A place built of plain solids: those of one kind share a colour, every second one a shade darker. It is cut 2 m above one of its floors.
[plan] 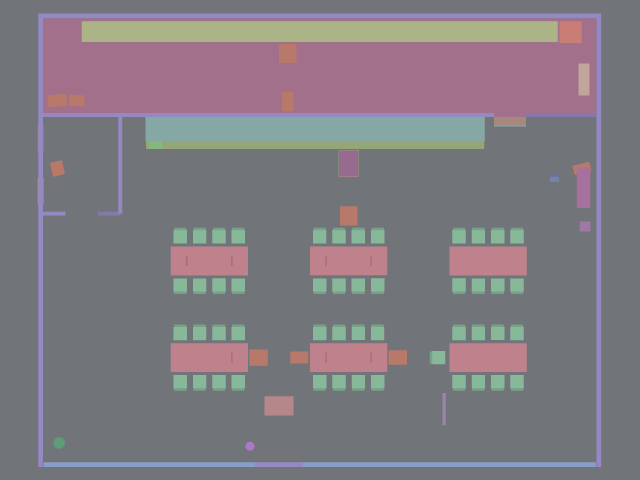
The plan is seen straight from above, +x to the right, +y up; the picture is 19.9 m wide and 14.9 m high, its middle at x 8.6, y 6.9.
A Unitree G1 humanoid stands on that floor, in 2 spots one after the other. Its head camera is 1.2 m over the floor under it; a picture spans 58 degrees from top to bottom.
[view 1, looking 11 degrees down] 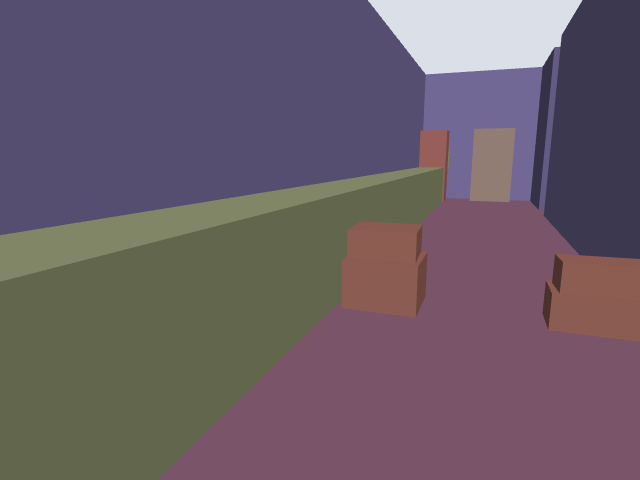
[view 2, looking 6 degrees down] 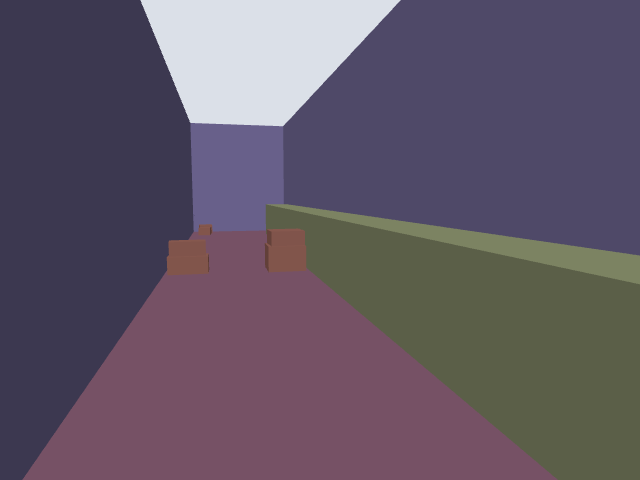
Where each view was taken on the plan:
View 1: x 4.18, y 11.96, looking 21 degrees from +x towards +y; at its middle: back_worktop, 3.09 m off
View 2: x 14.50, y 11.68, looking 167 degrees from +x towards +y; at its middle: back_worktop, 6.11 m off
